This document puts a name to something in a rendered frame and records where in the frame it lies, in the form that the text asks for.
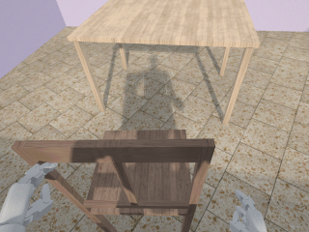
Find robot right hand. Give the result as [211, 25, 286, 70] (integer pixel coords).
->
[229, 189, 267, 232]

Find table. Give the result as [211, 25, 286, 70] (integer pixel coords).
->
[67, 0, 261, 126]

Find chair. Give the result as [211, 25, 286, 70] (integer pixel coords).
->
[12, 130, 215, 232]

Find robot left hand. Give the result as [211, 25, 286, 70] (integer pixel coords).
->
[0, 162, 59, 227]

